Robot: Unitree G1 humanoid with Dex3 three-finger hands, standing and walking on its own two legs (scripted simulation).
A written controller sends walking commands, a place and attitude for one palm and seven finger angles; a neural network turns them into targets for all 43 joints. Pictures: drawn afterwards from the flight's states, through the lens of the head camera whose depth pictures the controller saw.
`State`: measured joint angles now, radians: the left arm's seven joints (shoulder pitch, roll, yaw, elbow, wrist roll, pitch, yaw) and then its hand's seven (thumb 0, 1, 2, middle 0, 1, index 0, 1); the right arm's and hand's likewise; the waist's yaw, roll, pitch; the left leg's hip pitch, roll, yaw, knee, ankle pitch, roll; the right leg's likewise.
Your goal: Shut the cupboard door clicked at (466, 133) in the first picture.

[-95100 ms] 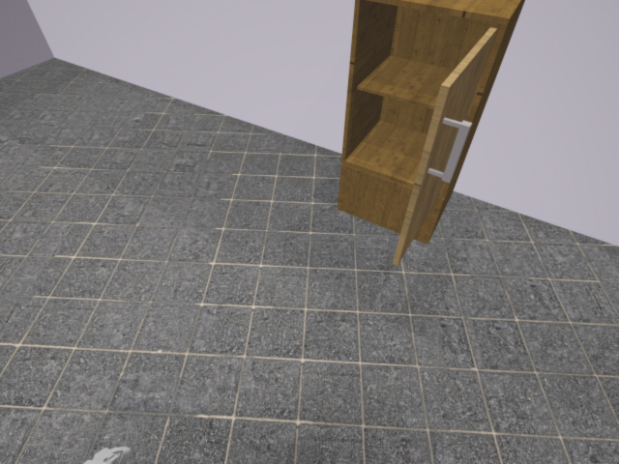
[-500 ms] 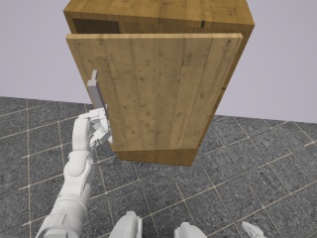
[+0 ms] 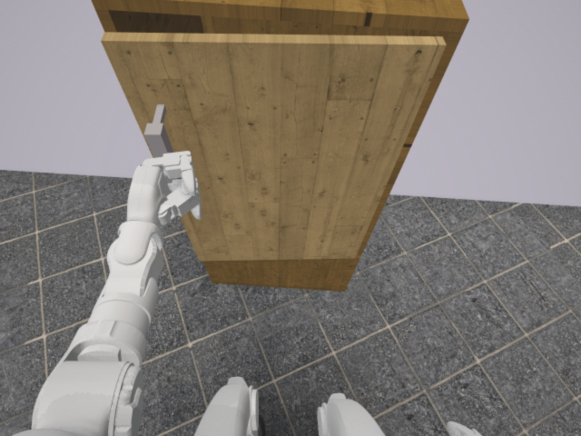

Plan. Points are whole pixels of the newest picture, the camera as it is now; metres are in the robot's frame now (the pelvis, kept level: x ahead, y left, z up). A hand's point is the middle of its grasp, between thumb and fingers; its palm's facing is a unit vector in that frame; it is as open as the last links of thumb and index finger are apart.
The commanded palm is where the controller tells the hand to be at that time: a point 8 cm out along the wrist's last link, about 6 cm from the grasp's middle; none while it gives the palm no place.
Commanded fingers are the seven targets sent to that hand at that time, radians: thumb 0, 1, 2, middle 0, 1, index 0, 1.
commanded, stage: push the door shut along its arc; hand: left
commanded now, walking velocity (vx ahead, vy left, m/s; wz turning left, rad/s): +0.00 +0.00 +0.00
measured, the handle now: (171, 158) +0.50 +0.18 +0.05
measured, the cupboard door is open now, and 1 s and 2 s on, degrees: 5 0 0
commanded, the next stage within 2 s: pull the fist back off the door in 0.50 s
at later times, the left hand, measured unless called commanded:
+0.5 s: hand (202, 178) +0.46 +0.13 +0.06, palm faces -0.17 -0.98 -0.06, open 3.1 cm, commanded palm +0.49 +0.15 +0.06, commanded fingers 0.00 0.90 0.90 -1.30 -1.50 -1.30 -1.50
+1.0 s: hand (234, 158) +0.50 +0.08 +0.06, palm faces +0.07 -1.00 -0.01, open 3.1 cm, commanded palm +0.44 +0.14 +0.06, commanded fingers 0.00 0.90 0.90 -1.30 -1.50 -1.30 -1.50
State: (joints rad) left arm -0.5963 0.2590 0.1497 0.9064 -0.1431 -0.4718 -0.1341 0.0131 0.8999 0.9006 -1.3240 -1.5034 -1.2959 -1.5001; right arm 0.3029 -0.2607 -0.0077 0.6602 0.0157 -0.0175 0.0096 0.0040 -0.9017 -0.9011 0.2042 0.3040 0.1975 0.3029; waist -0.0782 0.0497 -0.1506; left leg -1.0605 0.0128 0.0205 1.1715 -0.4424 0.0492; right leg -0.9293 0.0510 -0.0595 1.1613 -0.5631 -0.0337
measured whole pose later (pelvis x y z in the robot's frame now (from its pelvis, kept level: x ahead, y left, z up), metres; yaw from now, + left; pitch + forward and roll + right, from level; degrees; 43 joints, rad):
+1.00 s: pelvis -0.03 +0.00 -0.02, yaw -2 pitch +23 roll -3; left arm -0.96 0.31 0.32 1.23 -0.02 -0.44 0.11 0.01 0.90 0.90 -1.31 -1.50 -1.30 -1.50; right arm 0.41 -0.26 0.02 0.67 -0.04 -0.03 0.06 0.00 -0.90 -0.90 0.20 0.30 0.20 0.30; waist -0.20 0.07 -0.16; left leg -1.23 0.03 0.02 1.23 -0.40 0.05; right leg -1.12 0.08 -0.05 1.23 -0.52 -0.04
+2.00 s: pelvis +0.02 -0.01 +0.05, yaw +0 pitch +9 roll -1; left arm -0.07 0.21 0.11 0.32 -0.22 -0.30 -0.06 0.01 0.90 0.90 -1.30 -1.50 -1.30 -1.50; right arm 0.31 -0.25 0.02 0.58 0.06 0.03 -0.02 0.01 -0.90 -0.90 0.20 0.30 0.20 0.30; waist -0.03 0.05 -0.12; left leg -0.69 0.00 0.03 0.91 -0.38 0.03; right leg -0.58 0.06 -0.02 0.90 -0.49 -0.04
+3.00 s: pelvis +0.04 +0.01 +0.10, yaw +1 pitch -3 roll -1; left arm 0.46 0.35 0.33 -0.37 -0.09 -0.01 0.10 0.01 0.89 0.90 -0.25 -0.35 -0.25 -0.35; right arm 0.20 -0.25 0.02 0.61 0.04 -0.05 -0.05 0.01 -0.90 -0.90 0.20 0.30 0.20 0.30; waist 0.06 0.08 -0.01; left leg -0.17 -0.05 0.03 0.43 -0.20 0.07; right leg -0.04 0.01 -0.01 0.39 -0.29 0.00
